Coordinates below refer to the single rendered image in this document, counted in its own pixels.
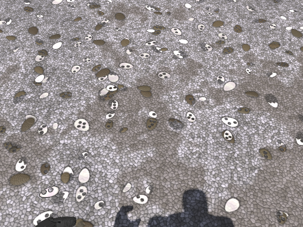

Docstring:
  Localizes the left robot hand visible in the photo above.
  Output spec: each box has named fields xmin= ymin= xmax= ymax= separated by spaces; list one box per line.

xmin=35 ymin=217 xmax=77 ymax=227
